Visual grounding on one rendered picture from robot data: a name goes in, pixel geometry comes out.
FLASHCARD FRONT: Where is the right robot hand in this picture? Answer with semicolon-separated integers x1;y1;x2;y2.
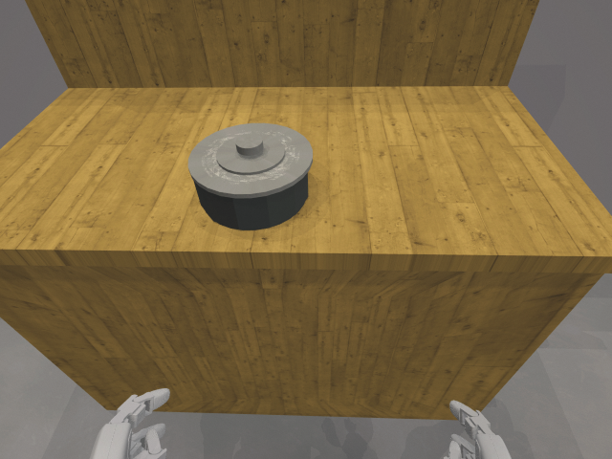
444;401;512;459

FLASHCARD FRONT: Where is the left robot hand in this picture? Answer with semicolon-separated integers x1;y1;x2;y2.
90;388;170;459

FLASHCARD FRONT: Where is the pot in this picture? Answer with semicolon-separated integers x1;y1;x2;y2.
194;173;308;230

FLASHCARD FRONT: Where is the lid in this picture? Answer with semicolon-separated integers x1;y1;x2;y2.
188;123;313;198

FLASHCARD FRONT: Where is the table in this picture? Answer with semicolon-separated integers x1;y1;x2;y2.
0;0;612;420

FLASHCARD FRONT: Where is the knob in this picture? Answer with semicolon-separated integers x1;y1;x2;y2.
235;134;263;156

